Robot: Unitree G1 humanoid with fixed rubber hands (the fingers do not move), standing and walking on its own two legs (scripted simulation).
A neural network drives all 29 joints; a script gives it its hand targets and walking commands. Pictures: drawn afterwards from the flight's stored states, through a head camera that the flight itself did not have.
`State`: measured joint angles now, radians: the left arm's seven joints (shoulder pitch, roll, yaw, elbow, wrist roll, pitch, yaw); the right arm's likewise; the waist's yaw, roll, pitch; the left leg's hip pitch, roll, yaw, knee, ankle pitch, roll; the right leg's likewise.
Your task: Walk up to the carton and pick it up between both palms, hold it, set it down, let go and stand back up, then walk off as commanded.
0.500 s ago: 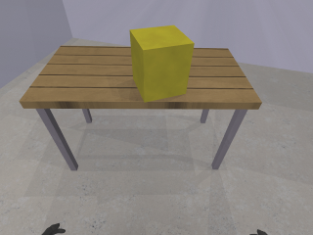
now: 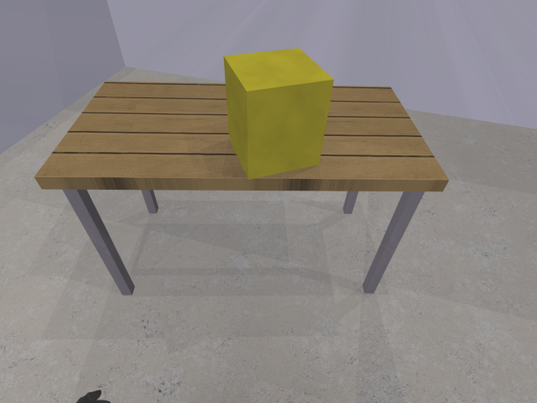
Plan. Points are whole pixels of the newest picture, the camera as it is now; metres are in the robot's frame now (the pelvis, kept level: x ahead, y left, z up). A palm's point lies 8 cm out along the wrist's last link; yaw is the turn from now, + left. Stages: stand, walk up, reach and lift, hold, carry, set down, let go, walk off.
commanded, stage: stand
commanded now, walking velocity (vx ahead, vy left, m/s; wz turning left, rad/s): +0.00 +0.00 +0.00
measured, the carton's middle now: (274, 113) +0.83 +0.02 +0.02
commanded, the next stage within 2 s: walk up in 0.82 s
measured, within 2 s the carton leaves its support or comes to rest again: neither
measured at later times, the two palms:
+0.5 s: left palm out of the picture +0.10 +0.30 -0.10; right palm out of the picture +0.10 -0.29 -0.09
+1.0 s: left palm out of the picture +0.10 +0.30 -0.10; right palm out of the picture +0.09 -0.29 -0.09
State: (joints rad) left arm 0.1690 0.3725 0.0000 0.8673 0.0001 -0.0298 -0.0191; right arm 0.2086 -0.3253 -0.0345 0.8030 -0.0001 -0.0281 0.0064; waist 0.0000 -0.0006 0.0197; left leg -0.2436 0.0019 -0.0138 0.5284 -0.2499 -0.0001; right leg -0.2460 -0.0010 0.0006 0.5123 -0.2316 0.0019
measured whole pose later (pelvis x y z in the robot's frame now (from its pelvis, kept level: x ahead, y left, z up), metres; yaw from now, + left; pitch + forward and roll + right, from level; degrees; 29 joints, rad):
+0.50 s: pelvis +0.00 +0.00 +0.00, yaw +0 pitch -2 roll +0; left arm 0.16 0.37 0.00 0.93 0.00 -0.03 -0.02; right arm 0.21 -0.33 -0.03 0.85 0.00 -0.03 0.01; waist 0.00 0.00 0.01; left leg -0.21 0.00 -0.01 0.47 -0.22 0.00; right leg -0.21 0.00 0.00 0.45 -0.20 0.00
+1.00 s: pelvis +0.00 +0.00 +0.01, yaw +0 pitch -2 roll +0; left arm 0.16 0.37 0.00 0.95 0.00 -0.03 -0.02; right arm 0.21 -0.33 -0.03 0.88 0.00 -0.03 0.01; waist 0.00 0.00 0.01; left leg -0.20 0.00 -0.01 0.44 -0.20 0.00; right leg -0.20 0.00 0.00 0.42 -0.19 0.00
